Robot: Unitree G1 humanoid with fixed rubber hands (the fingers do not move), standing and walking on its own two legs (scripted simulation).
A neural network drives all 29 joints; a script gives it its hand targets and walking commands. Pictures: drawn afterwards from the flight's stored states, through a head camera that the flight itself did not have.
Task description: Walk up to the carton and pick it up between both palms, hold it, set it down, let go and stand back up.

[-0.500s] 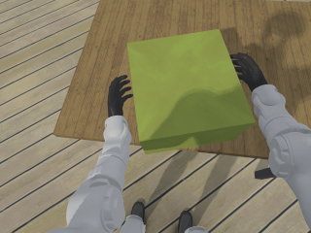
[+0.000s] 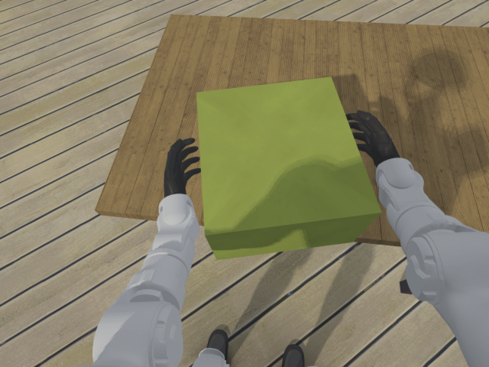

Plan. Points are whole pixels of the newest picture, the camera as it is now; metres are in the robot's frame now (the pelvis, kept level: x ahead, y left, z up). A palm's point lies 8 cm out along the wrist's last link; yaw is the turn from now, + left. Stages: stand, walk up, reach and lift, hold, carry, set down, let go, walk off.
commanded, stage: reach and lift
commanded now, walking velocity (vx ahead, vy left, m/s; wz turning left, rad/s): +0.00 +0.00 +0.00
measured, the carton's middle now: (274, 167) +0.46 +0.04 -0.03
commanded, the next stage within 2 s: none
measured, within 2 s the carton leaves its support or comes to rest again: leaves its support in 0.12 s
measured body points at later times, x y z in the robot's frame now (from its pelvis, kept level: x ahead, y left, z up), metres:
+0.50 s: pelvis -0.01 +0.00 +0.00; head +0.07 +0.01 +0.44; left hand +0.40 +0.21 +0.04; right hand +0.47 -0.13 +0.06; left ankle +0.05 +0.17 -0.72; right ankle +0.04 -0.09 -0.72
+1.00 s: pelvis -0.03 +0.02 +0.01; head -0.02 +0.03 +0.46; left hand +0.39 +0.21 +0.12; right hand +0.42 -0.13 +0.13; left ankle +0.05 +0.17 -0.72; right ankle +0.04 -0.09 -0.72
